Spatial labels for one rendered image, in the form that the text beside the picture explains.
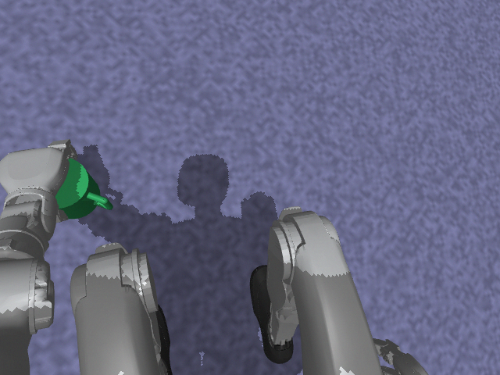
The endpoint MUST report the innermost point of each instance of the right robot hand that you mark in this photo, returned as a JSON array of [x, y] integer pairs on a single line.
[[404, 364]]

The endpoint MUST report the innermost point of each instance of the mug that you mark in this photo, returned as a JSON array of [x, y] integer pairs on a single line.
[[79, 194]]

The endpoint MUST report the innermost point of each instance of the left robot hand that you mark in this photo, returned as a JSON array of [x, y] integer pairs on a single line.
[[41, 168]]

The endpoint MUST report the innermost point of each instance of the left robot foot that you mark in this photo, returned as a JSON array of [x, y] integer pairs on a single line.
[[165, 341]]

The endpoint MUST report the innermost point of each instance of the right robot foot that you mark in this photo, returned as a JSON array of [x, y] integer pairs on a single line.
[[261, 306]]

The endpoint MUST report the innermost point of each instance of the left robot arm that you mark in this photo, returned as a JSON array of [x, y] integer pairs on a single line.
[[27, 295]]

